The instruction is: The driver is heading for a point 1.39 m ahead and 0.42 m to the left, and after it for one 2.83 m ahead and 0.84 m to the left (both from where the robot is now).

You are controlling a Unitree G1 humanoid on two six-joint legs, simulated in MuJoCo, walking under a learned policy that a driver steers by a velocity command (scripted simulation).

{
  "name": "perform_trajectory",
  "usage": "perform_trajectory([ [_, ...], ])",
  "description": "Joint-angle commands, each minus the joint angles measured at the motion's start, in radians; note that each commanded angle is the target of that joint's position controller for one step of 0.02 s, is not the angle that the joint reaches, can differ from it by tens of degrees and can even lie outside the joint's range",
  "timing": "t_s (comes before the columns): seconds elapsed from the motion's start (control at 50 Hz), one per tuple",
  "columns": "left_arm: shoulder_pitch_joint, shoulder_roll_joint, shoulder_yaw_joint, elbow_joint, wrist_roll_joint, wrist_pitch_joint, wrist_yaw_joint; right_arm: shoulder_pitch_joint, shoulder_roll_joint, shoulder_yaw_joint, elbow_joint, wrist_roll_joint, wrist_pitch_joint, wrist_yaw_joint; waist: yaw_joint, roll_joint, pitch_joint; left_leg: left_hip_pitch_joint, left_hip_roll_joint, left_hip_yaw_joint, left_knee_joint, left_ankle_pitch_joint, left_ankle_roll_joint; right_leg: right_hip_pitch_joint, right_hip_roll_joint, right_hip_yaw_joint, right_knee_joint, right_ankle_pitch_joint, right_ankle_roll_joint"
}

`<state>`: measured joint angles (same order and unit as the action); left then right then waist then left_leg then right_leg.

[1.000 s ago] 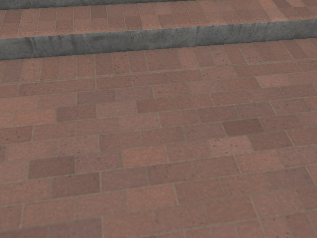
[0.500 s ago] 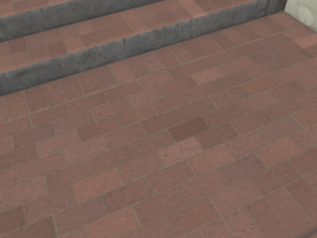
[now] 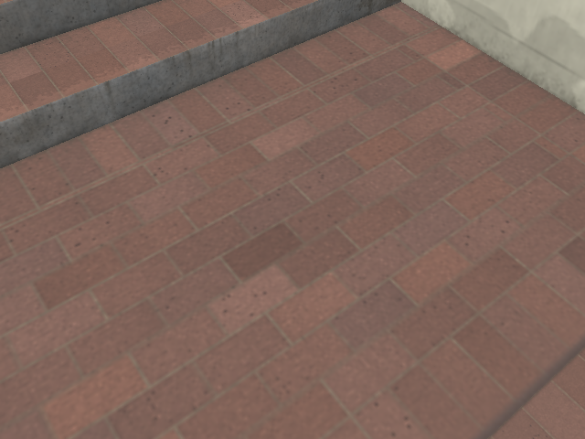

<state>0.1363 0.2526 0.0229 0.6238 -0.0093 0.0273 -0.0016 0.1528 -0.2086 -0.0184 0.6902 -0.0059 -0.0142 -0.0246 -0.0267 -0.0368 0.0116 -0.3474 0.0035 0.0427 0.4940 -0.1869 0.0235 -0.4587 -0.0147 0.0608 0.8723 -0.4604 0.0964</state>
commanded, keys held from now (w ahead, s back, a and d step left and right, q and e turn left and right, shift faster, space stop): no key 0.54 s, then w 0.46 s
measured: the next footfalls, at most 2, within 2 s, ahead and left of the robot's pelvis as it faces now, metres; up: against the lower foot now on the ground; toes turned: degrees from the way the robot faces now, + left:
right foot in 0.08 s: +0.07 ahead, -0.14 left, +0.00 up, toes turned +1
right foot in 1.12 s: +0.36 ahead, -0.11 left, +0.00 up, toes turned -1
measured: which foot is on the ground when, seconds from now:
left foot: down 0.00-1.00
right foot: up 0.00-0.06, down 0.08-0.78, up 0.80-1.00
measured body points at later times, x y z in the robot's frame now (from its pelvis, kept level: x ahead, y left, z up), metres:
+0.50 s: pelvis +0.03 -0.02 -0.01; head +0.03 -0.02 +0.44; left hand +0.18 +0.20 -0.11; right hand +0.14 -0.26 -0.13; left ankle +0.04 +0.12 -0.73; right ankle +0.03 -0.14 -0.73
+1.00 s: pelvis +0.16 +0.00 +0.01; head +0.16 +0.01 +0.46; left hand +0.37 +0.23 -0.07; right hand +0.14 -0.22 -0.13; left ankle +0.04 +0.12 -0.73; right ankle +0.18 -0.12 -0.68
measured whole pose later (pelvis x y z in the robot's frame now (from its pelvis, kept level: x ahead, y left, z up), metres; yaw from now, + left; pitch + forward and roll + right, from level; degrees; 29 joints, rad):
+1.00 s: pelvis +0.16 +0.00 +0.01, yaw +0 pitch +3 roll +0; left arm 0.11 0.22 0.06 0.66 0.00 -0.09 -0.03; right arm 0.48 -0.16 -0.01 0.80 -0.01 -0.08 -0.01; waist -0.09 -0.01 -0.05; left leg 0.01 0.00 0.03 0.23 -0.30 0.02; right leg -0.55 -0.03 -0.03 0.93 -0.32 -0.03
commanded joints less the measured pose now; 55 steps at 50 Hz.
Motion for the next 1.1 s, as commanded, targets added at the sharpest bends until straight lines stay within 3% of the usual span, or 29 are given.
perform_trajectory([
  [0.02, 0.090, 0.057, 0.022, -0.035, 0.007, 0.003, 0.007, -0.072, -0.135, -0.032, -0.075, 0.000, -0.004, 0.005, 0.053, 0.199, -0.160, 0.038, 0.190, -0.136, -0.097, 0.290, 0.198, 0.234, 0.004, -0.062, -0.224, 0.224, -0.018],
  [0.06, 0.055, 0.063, 0.025, -0.057, 0.024, 0.003, 0.009, -0.032, -0.101, -0.020, -0.057, 0.003, -0.009, 0.010, 0.051, 0.177, -0.121, -0.007, 0.156, -0.135, -0.090, 0.001, 0.126, 0.304, -0.001, -0.046, -0.375, 0.311, -0.066],
  [0.08, 0.023, 0.091, 0.028, -0.088, 0.041, 0.000, 0.015, -0.011, -0.083, -0.015, -0.047, -0.006, -0.012, 0.010, 0.034, 0.116, -0.097, -0.054, 0.119, -0.121, -0.058, -0.153, 0.063, 0.324, -0.069, 0.046, -0.395, 0.399, -0.098],
  [0.1, -0.028, 0.144, 0.037, -0.113, 0.040, -0.001, 0.021, 0.039, -0.076, -0.015, -0.043, -0.015, -0.013, 0.010, -0.026, -0.035, -0.069, -0.067, 0.045, -0.054, -0.031, -0.217, 0.012, 0.259, -0.126, 0.102, -0.409, 0.321, -0.150],
  [0.12, -0.035, 0.093, 0.030, -0.101, 0.035, -0.005, 0.013, 0.034, -0.069, -0.014, -0.036, -0.020, -0.009, 0.003, -0.016, -0.123, -0.066, 0.064, 0.022, -0.011, 0.001, -0.152, -0.016, 0.111, -0.118, 0.115, -0.472, 0.071, -0.178],
  [0.14, -0.044, 0.048, 0.018, -0.100, 0.032, -0.012, 0.007, 0.006, -0.085, -0.022, -0.034, -0.019, -0.006, -0.004, -0.004, -0.114, -0.019, 0.096, 0.018, -0.013, 0.020, -0.103, -0.025, 0.059, -0.090, 0.106, -0.498, -0.025, -0.168],
  [0.16, -0.040, 0.036, 0.014, -0.091, 0.035, -0.018, 0.005, -0.001, -0.084, -0.025, -0.026, -0.015, -0.004, -0.009, 0.000, -0.099, -0.005, 0.104, 0.021, -0.014, 0.022, -0.082, -0.019, 0.049, -0.077, 0.092, -0.496, -0.018, -0.149],
  [0.22, 0.005, 0.033, 0.014, -0.077, 0.028, -0.036, 0.008, 0.015, -0.077, -0.027, -0.009, -0.009, -0.008, -0.008, 0.014, -0.048, -0.018, 0.092, 0.034, -0.034, 0.002, -0.049, -0.003, 0.109, -0.058, 0.058, -0.438, 0.108, -0.127],
  [0.4, 0.029, 0.018, 0.016, -0.073, 0.022, -0.041, 0.011, 0.035, -0.064, -0.031, 0.032, -0.004, -0.014, -0.004, 0.020, 0.015, -0.040, 0.094, 0.040, -0.040, 0.009, 0.002, -0.010, 0.167, -0.040, 0.031, -0.389, 0.259, -0.138],
  [0.54, 0.043, 0.009, 0.017, -0.050, 0.020, -0.041, 0.013, 0.045, -0.068, -0.034, 0.054, -0.003, -0.012, -0.008, 0.019, 0.026, -0.042, 0.101, 0.043, -0.045, 0.013, 0.026, -0.009, 0.179, -0.030, 0.013, -0.377, 0.304, -0.135],
  [0.56, 0.068, 0.005, 0.018, -0.035, 0.021, -0.038, 0.013, 0.069, -0.061, -0.032, 0.068, -0.002, -0.010, -0.008, 0.019, 0.020, -0.063, 0.107, 0.030, -0.030, 0.017, -0.062, -0.005, 0.188, -0.021, 0.006, -0.385, 0.202, -0.139],
  [0.58, 0.051, 0.103, 0.052, -0.058, 0.004, -0.077, -0.026, 0.011, -0.109, -0.052, -0.007, 0.010, -0.054, 0.052, 0.013, 0.064, 0.085, 0.008, 0.033, -0.023, -0.064, -0.353, 0.017, 0.060, -0.007, 0.009, -0.471, -0.156, -0.172],
  [0.6, 0.068, 0.155, 0.079, -0.040, 0.024, -0.093, -0.028, 0.015, -0.141, -0.067, -0.001, -0.005, -0.069, 0.071, 0.020, 0.040, 0.107, -0.033, 0.032, -0.039, -0.072, -0.496, 0.051, 0.062, -0.026, 0.041, -0.504, -0.294, -0.217],
  [0.64, 0.139, 0.123, 0.082, -0.023, 0.037, -0.120, 0.002, 0.047, -0.131, -0.077, -0.006, -0.029, -0.088, 0.057, 0.040, -0.020, 0.060, -0.059, 0.045, -0.052, -0.034, -0.416, 0.089, 0.180, -0.116, 0.161, -0.566, -0.297, -0.306],
  [0.68, 0.061, 0.094, 0.066, -0.037, 0.020, -0.146, 0.030, 0.015, -0.073, -0.064, -0.038, -0.034, -0.103, 0.031, 0.019, -0.082, 0.002, 0.026, 0.013, -0.008, 0.041, -0.169, 0.085, 0.223, -0.214, 0.284, -0.662, -0.189, -0.357],
  [0.72, -0.002, 0.079, 0.054, -0.046, 0.016, -0.131, 0.036, 0.053, -0.056, -0.062, -0.047, -0.032, -0.107, 0.032, -0.017, -0.081, 0.003, 0.167, -0.013, 0.026, -0.008, -0.138, 0.103, 0.157, -0.213, 0.235, -0.686, -0.146, -0.352],
  [0.74, -0.001, 0.081, 0.054, -0.042, 0.026, -0.116, 0.033, 0.102, -0.056, -0.065, -0.038, -0.031, -0.111, 0.035, -0.034, -0.076, 0.010, 0.234, -0.018, 0.037, -0.048, -0.120, 0.109, 0.136, -0.189, 0.187, -0.659, -0.137, -0.337],
  [0.76, 0.012, 0.075, 0.054, -0.034, 0.042, -0.105, 0.029, 0.151, -0.061, -0.069, -0.025, -0.033, -0.119, 0.037, -0.047, -0.051, 0.015, 0.292, -0.002, 0.020, -0.086, -0.121, 0.122, 0.123, -0.145, 0.122, -0.600, -0.104, -0.310],
  [0.78, 0.016, 0.050, 0.050, -0.044, 0.062, -0.101, 0.025, 0.216, -0.081, -0.073, -0.011, -0.036, -0.127, 0.032, -0.064, 0.041, -0.007, 0.365, 0.082, -0.111, -0.128, -0.173, 0.183, 0.071, -0.068, 0.027, -0.437, -0.037, -0.252],
  [0.8, -0.046, 0.022, 0.044, -0.073, 0.086, -0.103, 0.012, 0.348, -0.144, -0.085, 0.019, -0.038, -0.137, 0.024, -0.116, 0.196, -0.031, 0.544, 0.251, -0.433, -0.231, -0.142, 0.322, -0.145, 0.053, -0.074, -0.142, 0.005, -0.163],
  [0.82, -0.104, 0.024, 0.041, -0.078, 0.091, -0.123, -0.003, 0.465, -0.152, -0.076, 0.021, -0.051, -0.148, 0.019, -0.182, 0.226, -0.007, 0.651, 0.379, -0.623, -0.319, -0.126, 0.384, -0.375, 0.064, 0.010, 0.103, -0.149, -0.156],
  [0.84, -0.083, 0.028, 0.046, -0.056, 0.068, -0.141, -0.001, 0.441, -0.121, -0.058, 0.031, -0.069, -0.151, 0.020, -0.142, 0.170, 0.040, 0.626, 0.402, -0.572, -0.307, -0.102, 0.342, -0.463, 0.032, 0.072, 0.275, -0.128, -0.176],
  [0.86, -0.063, 0.048, 0.053, -0.041, 0.072, -0.149, 0.004, 0.387, -0.082, -0.041, 0.028, -0.074, -0.140, 0.027, -0.104, 0.151, 0.036, 0.559, 0.359, -0.476, -0.300, -0.053, 0.301, -0.448, 0.019, 0.061, 0.386, -0.074, -0.182],
  [0.9, -0.054, 0.035, 0.054, -0.038, 0.095, -0.147, -0.007, 0.273, -0.036, -0.011, 0.009, -0.058, -0.114, 0.029, -0.029, 0.117, 0.010, 0.444, 0.300, -0.338, -0.337, -0.003, 0.255, -0.382, -0.023, 0.005, 0.380, 0.020, -0.187],
  [0.96, -0.082, -0.011, 0.036, -0.020, 0.070, -0.125, -0.029, 0.191, -0.073, -0.013, -0.011, -0.034, -0.094, 0.022, -0.010, 0.101, 0.015, 0.284, 0.188, -0.160, -0.413, -0.004, 0.181, -0.154, -0.036, -0.096, 0.043, 0.134, -0.116],
  [0.98, -0.235, -0.018, 0.025, -0.075, -0.072, -0.138, -0.033, 0.280, -0.167, -0.056, 0.051, 0.056, -0.067, 0.003, -0.059, 0.035, 0.171, 0.301, 0.146, -0.152, -0.334, 0.204, 0.161, -0.244, -0.026, -0.120, -0.083, 0.197, -0.100],
  [1.0, -0.231, -0.042, 0.012, -0.086, -0.078, -0.148, -0.040, 0.337, -0.191, -0.058, 0.082, 0.054, -0.049, -0.007, -0.053, 0.069, 0.121, 0.342, 0.181, -0.161, -0.299, 0.279, 0.164, -0.225, -0.005, -0.125, -0.165, 0.208, -0.088],
  [1.04, -0.146, 0.018, 0.028, -0.081, -0.057, -0.145, -0.044, 0.324, -0.224, -0.072, 0.085, 0.035, -0.038, -0.004, -0.009, 0.194, 0.039, 0.325, 0.236, -0.182, -0.264, 0.415, 0.172, -0.069, 0.008, -0.121, -0.235, 0.254, -0.106],
  [1.1, 0.085, 0.120, 0.083, -0.011, -0.026, -0.116, -0.019, 0.254, -0.181, -0.069, 0.078, 0.043, -0.060, 0.004, 0.125, 0.127, -0.089, 0.205, 0.169, -0.086, -0.004, 0.627, 0.119, 0.326, 0.061, -0.139, -0.336, 0.393, -0.189],
])
Over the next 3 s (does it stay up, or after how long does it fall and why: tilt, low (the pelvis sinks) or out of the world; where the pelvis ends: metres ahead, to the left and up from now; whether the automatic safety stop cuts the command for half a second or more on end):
stays up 0.98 0.14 0.00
